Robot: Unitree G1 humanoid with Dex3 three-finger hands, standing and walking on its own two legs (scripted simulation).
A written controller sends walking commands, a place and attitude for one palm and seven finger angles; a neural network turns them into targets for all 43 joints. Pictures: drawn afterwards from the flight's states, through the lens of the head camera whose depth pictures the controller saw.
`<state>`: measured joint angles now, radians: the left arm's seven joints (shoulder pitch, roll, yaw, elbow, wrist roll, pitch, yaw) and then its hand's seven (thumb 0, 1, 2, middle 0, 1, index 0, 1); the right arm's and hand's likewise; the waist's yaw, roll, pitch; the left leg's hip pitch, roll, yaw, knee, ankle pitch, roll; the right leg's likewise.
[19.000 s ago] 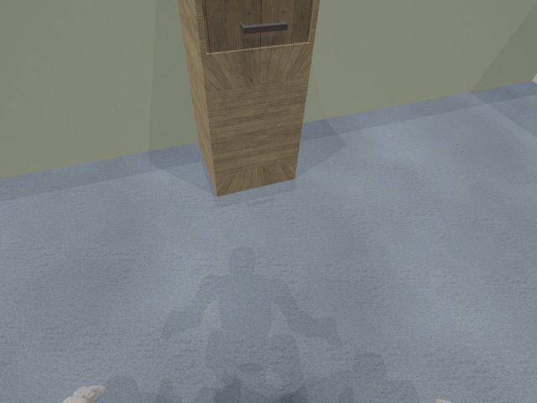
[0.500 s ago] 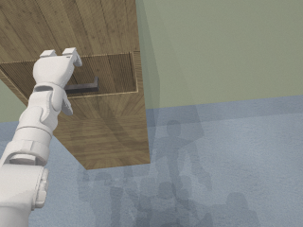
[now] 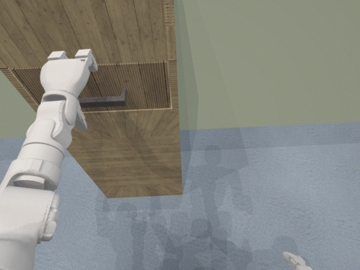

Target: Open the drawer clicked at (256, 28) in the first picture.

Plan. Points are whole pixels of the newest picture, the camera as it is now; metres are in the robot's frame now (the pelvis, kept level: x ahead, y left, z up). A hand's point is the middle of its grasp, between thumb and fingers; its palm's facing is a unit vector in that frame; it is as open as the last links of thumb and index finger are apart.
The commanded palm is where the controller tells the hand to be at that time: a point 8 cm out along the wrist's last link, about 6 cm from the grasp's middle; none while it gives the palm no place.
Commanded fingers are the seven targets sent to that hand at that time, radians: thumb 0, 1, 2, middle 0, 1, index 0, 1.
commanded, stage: re-aim the fingers above the handle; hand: left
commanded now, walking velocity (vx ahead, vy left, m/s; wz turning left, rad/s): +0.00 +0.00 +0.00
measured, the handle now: (97, 97) +0.53 +0.24 +0.06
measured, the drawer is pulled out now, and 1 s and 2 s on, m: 0.00 0.00 0.00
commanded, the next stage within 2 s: lower the fingers behind the handle in 0.46 s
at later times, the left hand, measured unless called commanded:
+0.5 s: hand (61, 106) +0.45 +0.29 +0.11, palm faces +0.03 +0.05 -1.00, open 13.9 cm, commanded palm +0.43 +0.26 +0.16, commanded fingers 0.00 -0.50 0.30 -0.30 -1.20 -0.30 -1.20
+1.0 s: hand (77, 115) +0.46 +0.27 +0.07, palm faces -0.03 +0.03 -1.00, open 14.0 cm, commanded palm +0.44 +0.25 +0.13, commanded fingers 0.00 -0.50 0.30 -0.30 -1.20 -0.30 -1.20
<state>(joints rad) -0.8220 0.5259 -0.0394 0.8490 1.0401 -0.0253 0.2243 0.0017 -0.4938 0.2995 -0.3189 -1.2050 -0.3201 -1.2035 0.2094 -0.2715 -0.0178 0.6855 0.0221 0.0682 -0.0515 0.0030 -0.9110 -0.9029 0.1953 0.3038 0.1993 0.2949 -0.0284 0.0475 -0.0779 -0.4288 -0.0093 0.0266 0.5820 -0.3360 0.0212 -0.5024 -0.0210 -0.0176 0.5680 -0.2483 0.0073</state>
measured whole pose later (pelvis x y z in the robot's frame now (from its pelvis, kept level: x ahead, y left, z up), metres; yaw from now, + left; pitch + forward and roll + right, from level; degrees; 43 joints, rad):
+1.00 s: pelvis +0.00 +0.00 +0.00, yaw -1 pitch +13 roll +0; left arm -0.74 0.53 -0.03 0.91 1.04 0.04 0.20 0.00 -0.49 0.30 -0.31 -1.20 -0.29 -1.19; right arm 0.33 -0.26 -0.04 0.71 0.02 0.08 -0.04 0.00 -0.91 -0.90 0.20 0.30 0.20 0.30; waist -0.04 0.06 -0.09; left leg -0.49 0.00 0.04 0.61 -0.35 0.03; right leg -0.56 -0.02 -0.01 0.58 -0.25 0.01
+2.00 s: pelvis -0.02 +0.00 -0.01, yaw -1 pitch +14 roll +0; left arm -0.76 0.53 -0.05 0.93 1.06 -0.04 0.25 0.00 -0.49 0.30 -0.22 -1.19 -0.19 -1.21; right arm 0.35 -0.28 -0.04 0.67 0.03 0.08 -0.05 0.00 -0.91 -0.90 0.20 0.30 0.20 0.30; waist -0.04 0.04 -0.12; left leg -0.59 0.00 0.04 0.71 -0.37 0.03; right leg -0.66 -0.01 0.00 0.68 -0.27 0.01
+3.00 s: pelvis +0.01 +0.00 +0.00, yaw +0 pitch +9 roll +0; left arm -0.74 0.50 -0.09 0.80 1.00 0.07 0.06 0.00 -0.49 0.30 -0.31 -1.20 -0.31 -1.20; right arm 0.25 -0.27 -0.01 0.67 0.04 0.10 -0.05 0.01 -0.91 -0.90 0.20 0.30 0.20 0.30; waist -0.01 0.08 -0.09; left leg -0.38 -0.01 0.03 0.55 -0.33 0.02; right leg -0.45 -0.02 -0.01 0.55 -0.25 0.01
